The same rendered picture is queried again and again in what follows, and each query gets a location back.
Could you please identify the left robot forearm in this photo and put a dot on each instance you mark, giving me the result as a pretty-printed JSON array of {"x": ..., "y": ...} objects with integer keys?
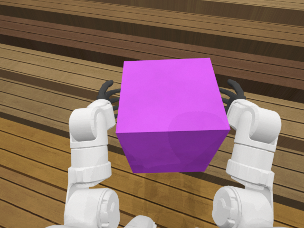
[{"x": 88, "y": 142}]

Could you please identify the carton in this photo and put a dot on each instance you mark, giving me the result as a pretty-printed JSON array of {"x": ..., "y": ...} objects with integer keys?
[{"x": 171, "y": 117}]

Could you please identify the left robot hand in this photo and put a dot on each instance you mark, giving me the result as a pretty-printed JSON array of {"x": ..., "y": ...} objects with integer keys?
[{"x": 102, "y": 94}]

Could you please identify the right robot hand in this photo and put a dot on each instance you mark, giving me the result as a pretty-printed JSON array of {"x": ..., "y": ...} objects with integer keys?
[{"x": 239, "y": 93}]

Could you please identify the robot left upper arm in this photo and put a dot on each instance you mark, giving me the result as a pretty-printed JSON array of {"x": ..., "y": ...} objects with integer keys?
[{"x": 92, "y": 208}]

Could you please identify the robot right upper arm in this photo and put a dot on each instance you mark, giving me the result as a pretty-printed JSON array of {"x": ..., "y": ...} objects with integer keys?
[{"x": 235, "y": 207}]

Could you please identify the robot left thigh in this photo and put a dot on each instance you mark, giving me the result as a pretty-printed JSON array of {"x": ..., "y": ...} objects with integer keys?
[{"x": 141, "y": 222}]

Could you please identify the right robot forearm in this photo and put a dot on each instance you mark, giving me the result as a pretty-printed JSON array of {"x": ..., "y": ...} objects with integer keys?
[{"x": 257, "y": 131}]

